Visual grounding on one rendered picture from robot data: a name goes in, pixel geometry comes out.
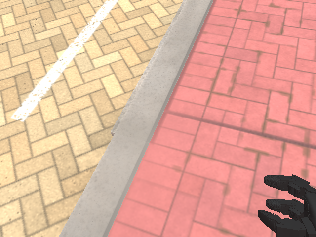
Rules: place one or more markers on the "right robot hand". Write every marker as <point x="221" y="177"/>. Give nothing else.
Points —
<point x="302" y="221"/>

